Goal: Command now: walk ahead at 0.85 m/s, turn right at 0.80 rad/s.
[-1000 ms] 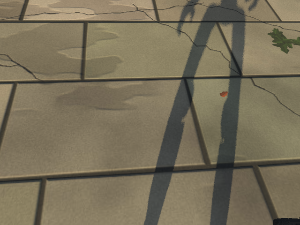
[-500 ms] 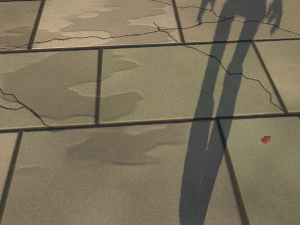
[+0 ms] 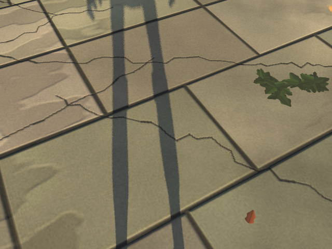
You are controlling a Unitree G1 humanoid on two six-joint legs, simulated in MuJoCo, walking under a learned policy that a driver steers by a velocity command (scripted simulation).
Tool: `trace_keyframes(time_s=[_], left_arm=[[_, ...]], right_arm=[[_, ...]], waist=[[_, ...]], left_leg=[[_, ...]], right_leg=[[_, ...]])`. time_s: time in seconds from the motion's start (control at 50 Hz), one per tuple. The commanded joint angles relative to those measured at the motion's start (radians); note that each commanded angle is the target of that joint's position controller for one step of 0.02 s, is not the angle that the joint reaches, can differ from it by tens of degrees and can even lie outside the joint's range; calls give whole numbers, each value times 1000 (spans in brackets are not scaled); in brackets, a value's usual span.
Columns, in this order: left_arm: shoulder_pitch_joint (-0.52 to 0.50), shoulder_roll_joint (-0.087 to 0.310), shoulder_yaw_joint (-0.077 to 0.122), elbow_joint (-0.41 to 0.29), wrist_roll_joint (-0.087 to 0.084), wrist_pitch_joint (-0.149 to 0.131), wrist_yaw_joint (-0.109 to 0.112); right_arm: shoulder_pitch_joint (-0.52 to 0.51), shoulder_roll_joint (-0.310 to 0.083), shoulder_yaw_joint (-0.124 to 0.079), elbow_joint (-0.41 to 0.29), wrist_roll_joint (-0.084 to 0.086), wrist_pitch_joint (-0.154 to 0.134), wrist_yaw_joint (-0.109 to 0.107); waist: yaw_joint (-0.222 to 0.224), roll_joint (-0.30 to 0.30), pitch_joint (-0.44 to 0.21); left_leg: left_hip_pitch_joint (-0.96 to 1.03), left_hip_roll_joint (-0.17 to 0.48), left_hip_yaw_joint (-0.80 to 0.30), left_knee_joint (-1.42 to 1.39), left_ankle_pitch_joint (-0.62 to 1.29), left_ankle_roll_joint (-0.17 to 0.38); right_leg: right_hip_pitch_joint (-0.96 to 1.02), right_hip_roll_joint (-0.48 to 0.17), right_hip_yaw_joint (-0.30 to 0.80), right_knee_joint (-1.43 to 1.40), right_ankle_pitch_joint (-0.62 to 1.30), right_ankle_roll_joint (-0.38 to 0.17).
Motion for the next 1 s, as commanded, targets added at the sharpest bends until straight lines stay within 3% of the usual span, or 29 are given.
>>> trace_keyframes(time_s=[0.02, 0.06, 0.1, 0.12, 0.14, 0.18, 0.22, 0.24, 0.26, 0.28, 0.3, 0.32, 0.34, 0.36, 0.4, 0.44, 0.48, 0.52, 0.56, 0.6, 0.62, 0.64, 0.66, 0.68, 0.7, 0.72, 0.76, 0.82, 1.0], left_arm=[[-96, -34, -22, -130, 20, 17, -29], [-144, -62, -37, -167, 23, 23, -28], [-187, -74, -55, -203, 23, 12, -41], [-169, -74, -54, -196, -76, -15, -35], [-213, -66, -61, -199, -67, -33, -43], [-228, -34, -50, -213, -28, -43, -56], [-116, 28, -23, -181, -9, -38, -50], [-22, 55, -7, -155, -6, -34, -38], [35, 104, 9, -140, 3, -25, -18], [4, 181, 5, -150, 22, -15, 8], [28, 123, -10, -178, 28, -18, 3], [-38, 99, -8, -199, 2, -12, -2], [-119, 58, -17, -194, -32, -14, -4], [-154, 21, -29, -189, -43, -17, -1], [-183, 20, -26, -172, -14, -20, 0], [-208, 11, -24, -151, -2, -23, 3], [-216, 9, -21, -133, -2, -16, 13], [-203, 5, -19, -113, -4, -4, 20], [-197, -6, -22, -94, -6, 5, 20], [-204, -29, -32, -79, -13, 11, 18], [-170, -60, -44, -63, -13, 10, 17], [-115, -86, -52, -47, 0, 7, 17], [-1, -84, -46, -27, -3, 4, 18], [-25, -78, -48, -25, -3, 12, 27], [-79, -47, -38, -26, -4, 26, 34], [-104, -44, -34, -22, -3, 38, 41], [-93, -43, -32, -10, -1, 52, 49], [-88, -49, -29, 14, -8, 41, 52], [-85, -53, -21, 94, -15, 50, 69]], right_arm=[[179, -37, -15, 40, 17, -29, 8], [184, -36, -13, 67, 38, -48, 24], [112, -63, -18, 72, 47, -54, 24], [-34, -139, -45, 5, 87, -48, -2], [-6, -167, -52, 6, 91, -52, -17], [75, -223, -68, 33, 89, -57, -29], [104, -239, -75, 41, 93, -45, -32], [99, -234, -71, 39, 97, -34, -30], [126, -201, -58, 32, 90, -31, -29], [284, -71, -19, 25, 26, -29, -10], [398, -124, -7, 58, 73, -29, 14], [284, -199, -28, 46, 92, -18, 14], [195, -189, -28, 13, 87, -8, 3], [149, -168, -26, 19, 72, 4, -15], [170, -155, -31, 13, 66, 33, -31], [188, -94, -18, 9, 61, 45, -37], [160, -51, -6, 5, 53, 49, -39], [119, -49, -6, 5, 57, 58, -35], [69, -58, -11, -4, 59, 68, -31], [47, -48, -13, -9, 50, 68, -25], [33, -49, -14, -17, 36, 66, -23], [20, -93, -20, -37, 23, 64, -24], [-40, -154, -32, -54, 23, 70, -27], [-54, -99, -24, -41, 25, 70, -19], [-78, -53, -12, -48, 26, 67, -10], [-79, -53, -11, -42, 26, 63, -7], [-55, -57, -11, -31, 31, 50, -4], [-16, -45, -9, -14, 42, 38, -8], [-11, -28, -14, 27, 49, 39, 0]], waist=[[-51, 151, -14], [-27, 130, 9], [12, 161, 30], [27, 167, 38], [8, 131, 9], [16, 120, -35], [74, 133, -102], [132, 124, -138], [155, 58, -165], [19, -252, -282], [43, -158, -589], [59, -13, -506], [23, 46, -330], [0, 108, -233], [-59, 66, -164], [-88, 17, -171], [-83, -5, -202], [-65, -22, -222], [-54, -39, -190], [-71, -44, -146], [-69, -31, -121], [-44, 39, -107], [41, 198, -101], [26, 240, -114], [11, 190, -59], [-1, 169, -22], [-8, 148, 0], [-20, 105, -42], [-22, 58, -60]], left_leg=[[293, 265, -278, -255, 321, 123], [272, 244, -141, -254, 695, 115], [177, 177, -8, -297, 753, 103], [133, 137, 38, -312, 671, 106], [116, 142, 48, -313, 688, 105], [155, 175, 43, -275, 805, 106], [213, 166, 55, -95, 942, 88], [187, 147, 69, 71, 933, 65], [73, 85, 81, 331, 657, 23], [-214, -51, 57, 792, -470, -30], [-290, -70, -206, 971, -498, -31], [-272, -15, -210, 931, -412, -31], [-329, 22, -168, 836, -345, -37], [-317, 46, -152, 773, -305, -52], [-179, 61, -153, 685, -245, -64], [-93, 62, -133, 543, -224, -71], [-23, 50, -114, 392, -123, -67], [35, 35, -109, 298, -2, -64], [75, 25, -110, 216, 49, -54], [150, 4, -91, 53, 127, -26], [186, 11, -100, -36, 172, -5], [222, 105, -200, -85, 307, 29], [179, 195, -264, -95, 298, 107], [29, 185, -286, -159, 23, 130], [-25, 115, -243, -170, -137, 93], [-45, 80, -210, -164, -175, 63], [-25, 59, -186, -146, -115, 44], [43, 48, -169, -103, 39, 52], [90, 31, -156, -88, 196, 79]], right_leg=[[-343, -105, 38, 8, 5, 24], [-354, -75, 16, -97, 21, 39], [-244, -51, -28, -360, 156, 46], [-166, -53, -35, -503, 243, 62], [-66, -35, -62, -596, 327, 70], [74, 12, -74, -673, 397, 55], [217, 59, -83, -706, 382, 9], [345, 54, -64, -770, 462, -26], [496, -16, 16, -813, 689, -65], [785, -294, 299, -616, 1450, -200], [915, -476, 594, -672, 1343, -383], [768, -397, 502, -747, 1172, -341], [612, -336, 408, -788, 1013, -285], [463, -298, 370, -829, 926, -246], [218, -262, 308, -896, 885, -223], [99, -236, 223, -921, 909, -213], [69, -199, 157, -919, 894, -184], [65, -185, 137, -927, 742, -160], [40, -178, 145, -933, 511, -137], [5, -150, 149, -902, 272, -87], [-10, -120, 151, -878, 153, -37], [-36, -71, 130, -819, 7, 24], [-26, 5, 55, -773, -122, 69], [129, -15, 19, -777, -48, 98], [153, -19, 30, -793, 9, 104], [142, -20, 39, -799, 26, 100], [135, -33, 64, -814, 52, 93], [157, -42, 69, -810, 123, 98], [218, -56, 75, -802, 221, 121]])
